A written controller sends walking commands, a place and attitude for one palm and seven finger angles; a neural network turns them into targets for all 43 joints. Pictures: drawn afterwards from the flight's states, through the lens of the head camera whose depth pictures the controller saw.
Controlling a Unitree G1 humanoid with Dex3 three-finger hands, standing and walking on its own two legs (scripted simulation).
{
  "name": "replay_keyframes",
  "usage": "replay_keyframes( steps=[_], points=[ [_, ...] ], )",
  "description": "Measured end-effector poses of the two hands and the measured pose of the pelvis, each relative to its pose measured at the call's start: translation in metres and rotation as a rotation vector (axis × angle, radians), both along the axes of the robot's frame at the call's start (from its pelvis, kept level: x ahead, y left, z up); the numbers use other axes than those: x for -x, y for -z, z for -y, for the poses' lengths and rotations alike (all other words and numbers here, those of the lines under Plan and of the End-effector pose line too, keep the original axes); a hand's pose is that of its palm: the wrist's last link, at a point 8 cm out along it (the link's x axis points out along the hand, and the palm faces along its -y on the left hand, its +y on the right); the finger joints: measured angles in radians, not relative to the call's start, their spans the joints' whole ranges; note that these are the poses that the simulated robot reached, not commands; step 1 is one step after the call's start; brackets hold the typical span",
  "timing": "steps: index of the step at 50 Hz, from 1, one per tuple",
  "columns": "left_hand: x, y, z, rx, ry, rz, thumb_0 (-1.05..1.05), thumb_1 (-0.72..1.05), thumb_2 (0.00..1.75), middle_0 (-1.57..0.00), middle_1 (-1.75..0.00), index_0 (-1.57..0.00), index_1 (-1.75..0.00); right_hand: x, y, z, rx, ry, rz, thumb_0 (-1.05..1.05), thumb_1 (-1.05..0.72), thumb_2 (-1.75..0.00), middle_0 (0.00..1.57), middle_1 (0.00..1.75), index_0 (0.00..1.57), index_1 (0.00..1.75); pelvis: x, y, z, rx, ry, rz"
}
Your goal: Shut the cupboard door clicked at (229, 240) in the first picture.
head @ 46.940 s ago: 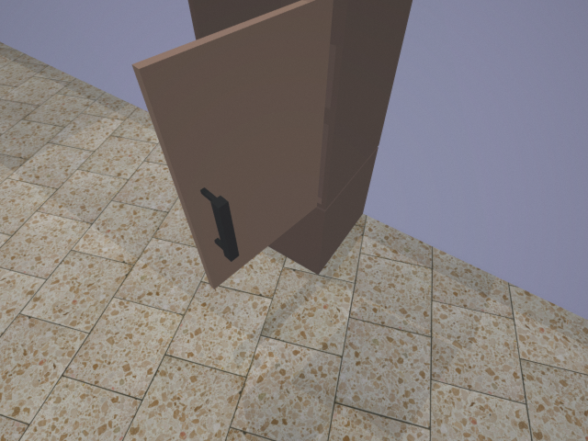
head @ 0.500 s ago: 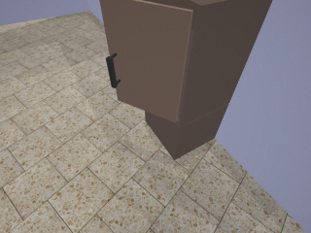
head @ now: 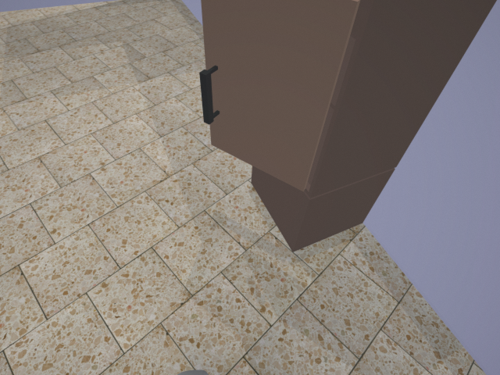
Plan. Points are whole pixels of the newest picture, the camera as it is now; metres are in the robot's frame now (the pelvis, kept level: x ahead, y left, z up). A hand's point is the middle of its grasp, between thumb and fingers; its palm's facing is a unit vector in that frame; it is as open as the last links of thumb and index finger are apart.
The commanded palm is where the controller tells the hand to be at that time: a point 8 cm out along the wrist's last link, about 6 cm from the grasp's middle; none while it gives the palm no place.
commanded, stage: walk to a spot facing it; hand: left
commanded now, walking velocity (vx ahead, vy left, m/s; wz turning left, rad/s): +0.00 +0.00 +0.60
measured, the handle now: (211, 95) +0.90 +0.15 -0.08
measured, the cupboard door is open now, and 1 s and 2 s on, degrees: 32 32 32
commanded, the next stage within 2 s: none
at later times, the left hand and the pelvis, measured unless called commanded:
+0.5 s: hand out of the picture +0.05 +0.20 -0.13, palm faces +0.26 -0.91 -0.33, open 7.4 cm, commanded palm none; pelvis -0.01 -0.04 +0.01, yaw +17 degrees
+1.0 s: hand out of the picture -0.07 +0.17 -0.15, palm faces +0.59 -0.75 -0.29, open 7.4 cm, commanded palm none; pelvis +0.00 -0.05 +0.01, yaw +36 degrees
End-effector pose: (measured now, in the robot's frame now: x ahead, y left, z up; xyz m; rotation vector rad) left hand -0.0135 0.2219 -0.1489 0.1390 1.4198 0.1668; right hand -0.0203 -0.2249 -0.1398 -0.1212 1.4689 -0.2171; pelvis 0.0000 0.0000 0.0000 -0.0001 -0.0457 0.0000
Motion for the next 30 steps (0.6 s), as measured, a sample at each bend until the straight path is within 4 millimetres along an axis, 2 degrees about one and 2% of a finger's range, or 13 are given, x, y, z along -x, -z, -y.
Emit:
replay_keyframes(
  steps=[4,10,14,18,22,26,30],
  points=[
    [-0.010,0.004,-0.022,-0.016,-0.020,0.018,0.00,0.90,0.90,-0.20,-0.30,-0.21,-0.30,-0.026,-0.001,0.001,0.034,-0.053,0.076,0.00,-0.90,-0.90,0.20,0.30,0.20,0.30,0.003,0.005,-0.011,-0.006,-0.023,-0.008],
    [-0.049,-0.023,-0.046,-0.064,-0.034,0.159,0.00,0.90,0.90,-0.20,-0.30,-0.20,-0.30,-0.054,-0.019,0.005,0.048,-0.150,0.122,0.00,-0.90,-0.90,0.20,0.30,0.20,0.30,0.011,-0.011,-0.012,0.015,-0.084,-0.048],
    [-0.069,-0.040,-0.052,-0.098,-0.052,0.256,0.00,0.91,0.90,-0.20,-0.30,-0.20,-0.30,-0.074,-0.027,0.015,0.047,-0.206,0.144,0.00,-0.90,-0.90,0.21,0.30,0.20,0.30,0.013,-0.018,-0.004,0.031,-0.135,-0.067],
    [-0.076,-0.051,-0.047,-0.128,-0.077,0.307,0.00,0.91,0.90,-0.20,-0.30,-0.20,-0.30,-0.096,-0.028,0.030,0.043,-0.253,0.171,0.00,-0.90,-0.90,0.21,0.30,0.20,0.30,0.014,-0.019,0.011,0.038,-0.192,-0.075],
    [-0.064,-0.055,-0.032,-0.164,-0.116,0.329,0.00,0.90,0.90,-0.20,-0.30,-0.20,-0.30,-0.121,-0.020,0.050,0.029,-0.296,0.195,0.00,-0.90,-0.90,0.21,0.30,0.20,0.30,0.011,-0.013,0.033,0.019,-0.252,-0.084],
    [-0.029,-0.055,-0.013,-0.186,-0.178,0.268,0.00,0.90,0.90,-0.20,-0.30,-0.21,-0.30,-0.148,-0.014,0.063,0.020,-0.348,0.209,0.00,-0.90,-0.90,0.20,0.30,0.20,0.30,0.010,-0.011,0.045,0.005,-0.308,-0.067],
    [0.005,-0.052,0.006,-0.168,-0.252,0.193,0.00,0.90,0.90,-0.20,-0.30,-0.21,-0.30,-0.169,-0.019,0.059,0.000,-0.407,0.210,0.01,-0.90,-0.90,0.20,0.30,0.20,0.30,0.006,-0.017,0.051,-0.019,-0.369,-0.054]
  ],
)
